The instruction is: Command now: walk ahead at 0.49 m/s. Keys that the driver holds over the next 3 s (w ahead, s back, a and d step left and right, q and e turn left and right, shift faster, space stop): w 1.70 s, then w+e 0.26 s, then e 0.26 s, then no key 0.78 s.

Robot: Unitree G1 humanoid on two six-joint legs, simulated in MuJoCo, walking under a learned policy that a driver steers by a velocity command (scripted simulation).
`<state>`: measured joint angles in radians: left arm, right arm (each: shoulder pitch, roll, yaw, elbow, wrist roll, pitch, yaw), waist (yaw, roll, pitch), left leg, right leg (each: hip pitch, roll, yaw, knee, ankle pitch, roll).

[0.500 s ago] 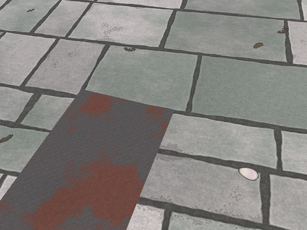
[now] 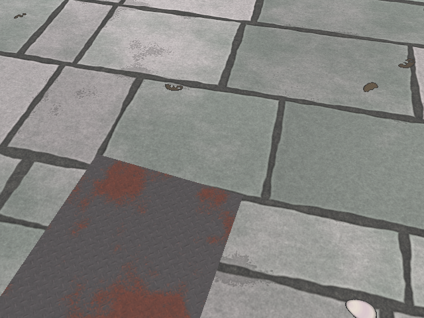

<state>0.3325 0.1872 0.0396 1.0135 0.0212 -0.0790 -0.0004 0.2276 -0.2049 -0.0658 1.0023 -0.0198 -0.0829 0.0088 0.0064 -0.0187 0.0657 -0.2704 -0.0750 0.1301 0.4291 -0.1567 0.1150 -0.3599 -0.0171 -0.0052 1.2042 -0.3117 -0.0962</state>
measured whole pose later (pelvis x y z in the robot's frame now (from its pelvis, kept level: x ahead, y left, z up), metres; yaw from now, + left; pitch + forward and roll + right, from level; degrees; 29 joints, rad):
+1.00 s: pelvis +0.55 -0.02 -0.01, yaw +0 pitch +1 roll -1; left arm 0.49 0.17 0.03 1.08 0.02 -0.09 0.02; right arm 0.01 -0.17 -0.04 0.88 -0.03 -0.08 0.02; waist 0.05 0.00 0.06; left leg -0.44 -0.01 0.11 0.52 -0.09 0.12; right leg 0.09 0.04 -0.08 0.43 -0.46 -0.05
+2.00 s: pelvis +1.06 -0.04 +0.01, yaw -6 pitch +1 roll -1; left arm 0.48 0.17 0.04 1.04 0.01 -0.08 0.00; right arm 0.03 -0.20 -0.04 0.87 -0.02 -0.04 0.02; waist 0.08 0.04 0.04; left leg -0.60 0.08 0.00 0.68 -0.05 -0.02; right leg 0.00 0.10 0.02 0.22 -0.24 -0.08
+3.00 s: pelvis +1.17 -0.03 +0.01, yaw -19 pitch -2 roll +0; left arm 0.22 0.20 0.02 1.02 0.01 -0.01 0.03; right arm 0.29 -0.19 -0.02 1.04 -0.01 0.00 -0.02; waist -0.01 0.00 0.03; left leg -0.15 0.02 0.03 0.38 -0.20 -0.01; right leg -0.17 0.02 -0.01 0.38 -0.17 -0.03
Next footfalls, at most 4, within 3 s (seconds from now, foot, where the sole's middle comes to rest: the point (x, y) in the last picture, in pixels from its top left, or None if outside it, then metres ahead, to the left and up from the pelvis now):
0.42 right None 0.40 -0.11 -0.77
0.98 left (204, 246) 0.70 0.06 -0.77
1.56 right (249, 174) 1.01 -0.11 -0.77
2.12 left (204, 129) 1.25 0.07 -0.77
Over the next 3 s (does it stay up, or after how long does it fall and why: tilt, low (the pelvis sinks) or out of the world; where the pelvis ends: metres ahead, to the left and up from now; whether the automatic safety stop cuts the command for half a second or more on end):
stays up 1.17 -0.03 0.01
